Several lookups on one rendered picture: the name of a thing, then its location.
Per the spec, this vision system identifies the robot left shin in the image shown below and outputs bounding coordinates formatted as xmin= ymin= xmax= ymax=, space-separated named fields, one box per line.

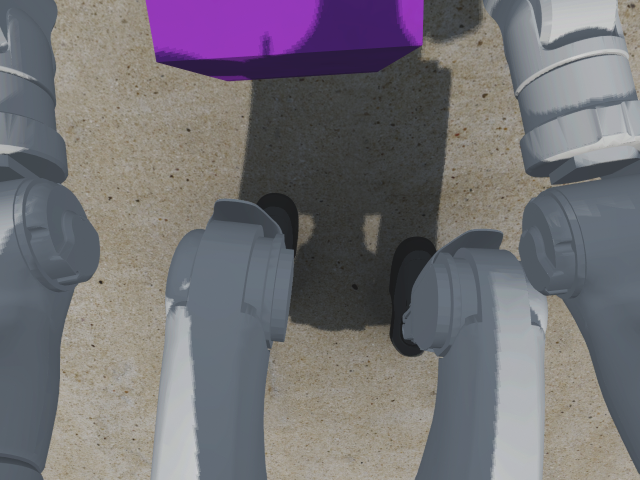
xmin=165 ymin=199 xmax=286 ymax=317

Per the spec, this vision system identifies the left robot upper arm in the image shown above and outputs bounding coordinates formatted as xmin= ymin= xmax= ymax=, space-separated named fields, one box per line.
xmin=0 ymin=177 xmax=100 ymax=480

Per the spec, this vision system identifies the right robot upper arm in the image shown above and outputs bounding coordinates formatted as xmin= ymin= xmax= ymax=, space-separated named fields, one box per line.
xmin=518 ymin=173 xmax=640 ymax=474

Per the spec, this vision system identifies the carton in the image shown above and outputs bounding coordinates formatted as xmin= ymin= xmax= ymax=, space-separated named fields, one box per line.
xmin=146 ymin=0 xmax=424 ymax=81

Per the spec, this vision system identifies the right robot forearm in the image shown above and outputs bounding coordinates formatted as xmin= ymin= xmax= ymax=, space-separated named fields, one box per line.
xmin=483 ymin=0 xmax=640 ymax=185

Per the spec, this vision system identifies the left robot forearm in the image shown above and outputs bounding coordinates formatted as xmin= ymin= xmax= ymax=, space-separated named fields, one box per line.
xmin=0 ymin=0 xmax=68 ymax=184

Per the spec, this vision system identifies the robot right foot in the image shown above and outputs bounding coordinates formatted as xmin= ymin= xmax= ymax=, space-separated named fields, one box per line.
xmin=389 ymin=237 xmax=436 ymax=357

